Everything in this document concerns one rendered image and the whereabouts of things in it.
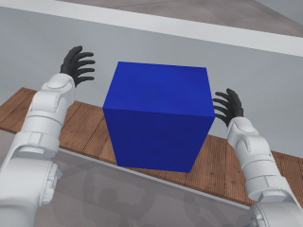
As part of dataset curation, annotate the right robot hand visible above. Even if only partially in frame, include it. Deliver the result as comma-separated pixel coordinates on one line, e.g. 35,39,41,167
212,88,244,128

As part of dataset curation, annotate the left robot hand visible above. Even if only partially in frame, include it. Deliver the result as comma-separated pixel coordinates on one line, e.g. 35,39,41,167
60,45,96,88

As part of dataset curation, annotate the table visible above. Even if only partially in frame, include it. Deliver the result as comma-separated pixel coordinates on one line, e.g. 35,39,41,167
0,87,303,227

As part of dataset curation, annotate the right robot upper arm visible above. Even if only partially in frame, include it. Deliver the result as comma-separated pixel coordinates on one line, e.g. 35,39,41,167
249,201,303,227

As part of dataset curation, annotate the right robot forearm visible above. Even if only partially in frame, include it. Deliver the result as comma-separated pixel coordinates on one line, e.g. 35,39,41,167
226,116,303,213

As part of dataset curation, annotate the left robot upper arm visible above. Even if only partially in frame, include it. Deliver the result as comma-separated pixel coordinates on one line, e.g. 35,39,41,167
0,157,58,227

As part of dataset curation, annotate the carton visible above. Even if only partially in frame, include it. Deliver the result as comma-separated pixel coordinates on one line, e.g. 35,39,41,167
102,61,216,173

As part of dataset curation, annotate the left robot forearm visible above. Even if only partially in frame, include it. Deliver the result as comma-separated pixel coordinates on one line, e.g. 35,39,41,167
0,73,76,180

